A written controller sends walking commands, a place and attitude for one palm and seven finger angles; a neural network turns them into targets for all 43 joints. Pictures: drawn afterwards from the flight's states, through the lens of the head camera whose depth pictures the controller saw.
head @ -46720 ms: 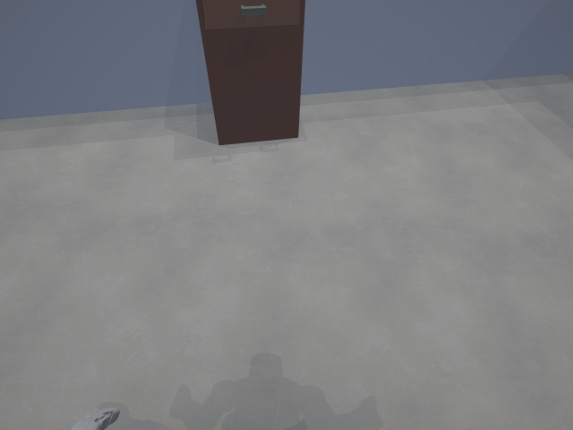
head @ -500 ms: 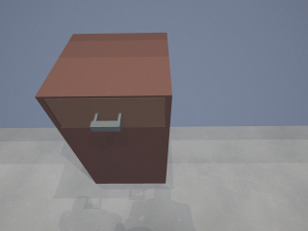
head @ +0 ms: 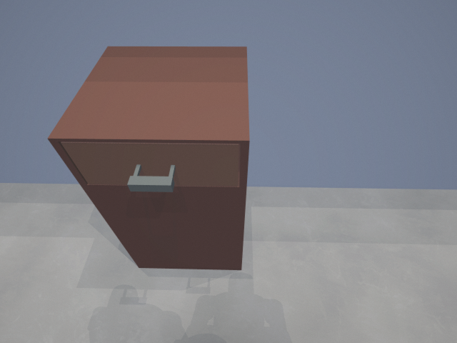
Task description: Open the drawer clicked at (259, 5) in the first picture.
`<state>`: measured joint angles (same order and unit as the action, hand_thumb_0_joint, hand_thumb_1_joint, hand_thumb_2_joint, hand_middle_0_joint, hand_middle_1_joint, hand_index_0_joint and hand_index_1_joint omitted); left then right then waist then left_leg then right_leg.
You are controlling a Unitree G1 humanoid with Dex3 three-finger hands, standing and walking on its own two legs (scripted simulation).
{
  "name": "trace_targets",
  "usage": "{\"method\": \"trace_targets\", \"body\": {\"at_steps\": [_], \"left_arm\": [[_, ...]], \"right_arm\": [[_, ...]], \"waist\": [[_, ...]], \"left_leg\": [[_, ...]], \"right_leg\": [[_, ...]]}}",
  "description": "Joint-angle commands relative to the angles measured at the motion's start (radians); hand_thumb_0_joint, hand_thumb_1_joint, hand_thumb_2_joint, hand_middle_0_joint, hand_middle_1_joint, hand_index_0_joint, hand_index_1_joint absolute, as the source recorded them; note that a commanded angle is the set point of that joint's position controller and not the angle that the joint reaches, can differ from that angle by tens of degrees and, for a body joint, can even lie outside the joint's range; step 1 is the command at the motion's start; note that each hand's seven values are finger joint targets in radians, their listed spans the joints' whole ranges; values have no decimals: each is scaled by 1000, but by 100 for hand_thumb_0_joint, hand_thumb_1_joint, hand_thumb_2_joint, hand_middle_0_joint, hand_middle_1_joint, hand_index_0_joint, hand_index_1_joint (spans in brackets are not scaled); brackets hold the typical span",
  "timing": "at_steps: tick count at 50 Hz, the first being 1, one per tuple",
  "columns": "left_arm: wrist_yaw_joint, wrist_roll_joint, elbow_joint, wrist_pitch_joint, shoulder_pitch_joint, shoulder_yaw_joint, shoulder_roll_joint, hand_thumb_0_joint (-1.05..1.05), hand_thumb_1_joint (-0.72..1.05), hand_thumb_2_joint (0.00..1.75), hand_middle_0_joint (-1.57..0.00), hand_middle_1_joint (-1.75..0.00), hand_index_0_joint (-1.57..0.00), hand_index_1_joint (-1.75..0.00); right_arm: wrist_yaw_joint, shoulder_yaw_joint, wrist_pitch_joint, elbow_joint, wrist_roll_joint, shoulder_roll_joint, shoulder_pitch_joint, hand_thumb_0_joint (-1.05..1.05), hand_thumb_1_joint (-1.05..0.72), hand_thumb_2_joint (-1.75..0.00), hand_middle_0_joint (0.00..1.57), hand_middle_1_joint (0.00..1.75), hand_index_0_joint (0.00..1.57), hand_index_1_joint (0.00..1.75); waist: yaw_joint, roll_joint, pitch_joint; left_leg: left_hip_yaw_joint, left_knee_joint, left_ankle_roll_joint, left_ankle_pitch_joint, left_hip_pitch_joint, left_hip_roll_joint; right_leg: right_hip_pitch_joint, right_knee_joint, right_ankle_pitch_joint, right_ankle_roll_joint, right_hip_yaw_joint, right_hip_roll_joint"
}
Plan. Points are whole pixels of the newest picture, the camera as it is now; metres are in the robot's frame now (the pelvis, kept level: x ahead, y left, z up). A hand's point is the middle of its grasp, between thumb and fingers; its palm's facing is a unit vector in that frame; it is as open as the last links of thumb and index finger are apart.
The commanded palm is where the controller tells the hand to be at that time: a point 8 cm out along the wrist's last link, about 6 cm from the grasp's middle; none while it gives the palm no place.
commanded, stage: look again from close up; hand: left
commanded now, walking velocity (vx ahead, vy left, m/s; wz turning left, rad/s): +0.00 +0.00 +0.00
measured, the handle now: (153, 176) +0.48 +0.22 -0.06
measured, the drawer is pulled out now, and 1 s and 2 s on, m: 0.00 0.00 0.00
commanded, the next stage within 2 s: raise the hand with hooked fingers in 0.12 s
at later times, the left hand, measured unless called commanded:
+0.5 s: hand (136, 298) +0.19 +0.17 -0.02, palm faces +0.00 -0.43 -0.90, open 7.8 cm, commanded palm +0.12 +0.20 -0.03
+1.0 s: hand (109, 300) +0.19 +0.22 -0.01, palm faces +0.05 -0.07 -1.00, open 10.7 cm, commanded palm +0.15 +0.22 +0.03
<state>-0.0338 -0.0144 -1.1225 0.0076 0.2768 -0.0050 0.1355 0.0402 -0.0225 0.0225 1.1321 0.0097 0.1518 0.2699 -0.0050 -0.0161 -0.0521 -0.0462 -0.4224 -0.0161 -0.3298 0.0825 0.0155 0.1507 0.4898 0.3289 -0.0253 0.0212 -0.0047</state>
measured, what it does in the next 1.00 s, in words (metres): shifts its weight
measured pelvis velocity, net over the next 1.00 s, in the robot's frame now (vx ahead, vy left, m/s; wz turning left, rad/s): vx -0.09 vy -0.02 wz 0.01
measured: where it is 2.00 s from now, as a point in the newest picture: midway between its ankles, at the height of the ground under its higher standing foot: outside the picture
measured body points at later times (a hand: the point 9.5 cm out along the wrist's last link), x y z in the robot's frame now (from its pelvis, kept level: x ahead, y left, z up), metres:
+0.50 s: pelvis -0.05 -0.02 -0.02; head -0.03 -0.06 +0.43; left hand +0.19 +0.19 +0.03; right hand +0.13 -0.28 -0.12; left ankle -0.06 +0.11 -0.74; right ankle -0.04 -0.10 -0.74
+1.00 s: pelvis -0.09 -0.02 -0.03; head -0.06 -0.05 +0.42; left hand +0.18 +0.22 +0.04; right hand +0.11 -0.21 -0.14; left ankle -0.07 +0.11 -0.74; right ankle -0.04 -0.10 -0.74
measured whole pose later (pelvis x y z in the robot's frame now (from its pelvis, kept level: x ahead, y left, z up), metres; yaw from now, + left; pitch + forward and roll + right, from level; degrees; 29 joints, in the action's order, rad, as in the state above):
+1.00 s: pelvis -0.09 -0.02 -0.03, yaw +1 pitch +6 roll +1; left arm -0.36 -1.02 -0.20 -0.06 0.05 -0.11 0.35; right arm 0.05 -0.05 -0.08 0.61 0.03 0.17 0.10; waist -0.06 -0.06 0.05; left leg -0.02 -0.75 0.00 -0.34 0.51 0.01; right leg 0.56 0.78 0.32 -0.06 0.04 -0.01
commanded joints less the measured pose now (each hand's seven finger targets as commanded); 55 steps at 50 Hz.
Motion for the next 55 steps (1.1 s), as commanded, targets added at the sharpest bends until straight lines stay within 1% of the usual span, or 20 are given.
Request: {"method": "trace_targets", "body": {"at_steps": [1,10,11,12,13,14,15,16,18,20,21,23,25,29,32,34,39,44,49,55], "left_arm": [[-9,5,26,15,63,17,104,0,90,90,-20,-30,-20,-30],[-9,5,22,20,75,16,98,0,90,90,-20,-30,-20,-30],[-51,-9,-18,52,180,33,148,0,90,90,-20,-30,-20,-30],[-41,-136,1493,226,-621,-54,420,0,88,89,-20,-32,-20,-32],[-115,-152,1182,123,-214,9,357,0,85,88,-20,-33,-20,-33],[-177,-107,1159,51,-171,11,294,0,83,87,-21,-34,-21,-34],[-186,-151,942,-52,98,-104,87,0,81,86,-21,-36,-21,-36],[-178,-189,1165,-36,-64,-143,92,0,78,85,-21,-37,-21,-37],[-217,-391,1178,-8,-14,-101,195,0,74,83,-21,-40,-21,-40],[-265,-576,1086,-23,60,-121,167,0,69,81,-22,-43,-22,-43],[-285,-657,1011,-27,182,-134,128,0,67,80,-22,-45,-22,-45],[-315,-808,972,-19,344,-130,126,0,62,78,-22,-48,-22,-48],[-335,-933,1063,9,343,-71,203,0,57,76,-22,-51,-22,-51],[-428,-1082,1196,35,99,27,324,0,48,72,-23,-57,-23,-57],[-520,-1160,1270,15,-91,20,326,0,41,69,-24,-62,-24,-62],[-570,-1173,1332,24,-267,45,367,0,36,67,-24,-64,-24,-64],[-545,-1054,1292,56,-419,-19,337,0,25,62,-25,-72,-25,-72],[-432,-1014,1117,-31,-400,-41,352,0,13,57,-25,-80,-25,-80],[-307,-995,1058,-99,-256,18,391,0,1,52,-26,-87,-26,-87],[-296,-996,1225,-23,-249,58,395,0,-13,46,-27,-96,-27,-96]], "right_arm": [[9,15,7,-12,2,79,90,0,-90,-90,20,30,20,30],[9,14,5,-2,2,63,100,0,-90,-90,20,30,20,30],[-2,37,15,-80,-12,112,-32,0,-90,-90,20,30,20,30],[46,31,173,-429,-61,267,-21,0,-90,-90,20,30,20,30],[90,42,265,-378,-35,186,-66,0,-90,-90,20,30,20,30],[92,62,288,-320,-57,179,-71,0,-90,-90,20,30,20,30],[89,55,285,-316,-66,133,-54,0,-90,-90,20,30,20,30],[74,58,289,-411,-69,160,-98,0,-90,-90,20,30,20,30],[60,69,271,-451,-8,222,-105,0,-90,-90,20,30,20,30],[32,76,217,-511,19,211,-98,0,-90,-90,20,30,20,30],[13,86,188,-550,29,209,-121,0,-90,-90,20,30,20,30],[-32,98,116,-605,39,216,-168,0,-90,-90,20,30,20,30],[-73,94,43,-664,28,213,-228,0,-90,-90,20,30,20,30],[-78,81,-41,-736,19,184,-310,0,-90,-90,20,30,20,30],[-65,84,-75,-760,37,162,-311,0,-90,-90,20,30,20,30],[-42,87,-81,-741,52,151,-307,0,-90,-90,20,30,20,30],[9,78,-46,-706,46,142,-311,0,-90,-90,20,30,20,30],[31,44,-41,-690,37,152,-319,0,-90,-90,20,30,20,30],[32,33,-63,-701,18,162,-310,0,-90,-90,20,30,20,30],[16,48,-53,-712,22,170,-292,0,-90,-90,20,30,20,30]], "waist": [[8,16,-9],[4,30,-11],[-52,155,-12],[41,-177,463],[-12,-362,429],[-18,-357,320],[16,-174,204],[8,-29,130],[32,134,214],[13,234,223],[-21,280,180],[-84,291,112],[-147,220,208],[-153,132,266],[-124,-24,334],[-69,27,382],[21,42,366],[-4,78,288],[-88,97,316],[-97,27,270]], "left_leg": [[78,51,-23,313,36,-115],[72,52,-15,276,54,-114],[14,-230,14,349,173,-107],[3,-64,-36,483,-78,-11],[24,7,-43,769,-139,-34],[51,-29,-5,767,-96,-67],[69,-17,-18,695,-4,-88],[83,-55,-26,624,64,-74],[60,-157,-40,490,132,-16],[55,-200,-28,367,251,21],[55,-203,-16,270,330,26],[31,-202,3,141,446,36],[9,-220,13,140,504,48],[6,-281,5,59,562,77],[4,-328,-5,42,496,85],[28,-387,-16,17,490,82],[48,-403,-30,-67,456,64],[42,-307,-25,-89,457,52],[35,-189,-16,2,439,38],[44,-130,-15,83,356,29]], "right_leg": [[1,-63,-372,-29,-90,105],[-10,-81,-390,-33,-96,108],[-37,-67,-1025,41,-152,169],[-96,31,-901,-31,-211,90],[-49,100,-574,-42,-108,31],[100,72,-244,-27,-46,20],[176,80,-171,-10,-3,9],[171,53,-291,-7,-9,20],[231,80,-422,-14,-50,11],[273,111,-339,-8,-62,8],[295,106,-225,-9,-60,7],[307,95,-91,-23,-99,4],[237,139,-128,-47,-143,18],[246,171,-19,-54,-221,21],[322,185,6,-62,-239,8],[354,180,23,-50,-275,12],[364,118,114,-22,-248,24],[311,38,201,-9,-207,33],[145,50,62,-14,-143,28],[145,62,-45,-25,-82,14]]}}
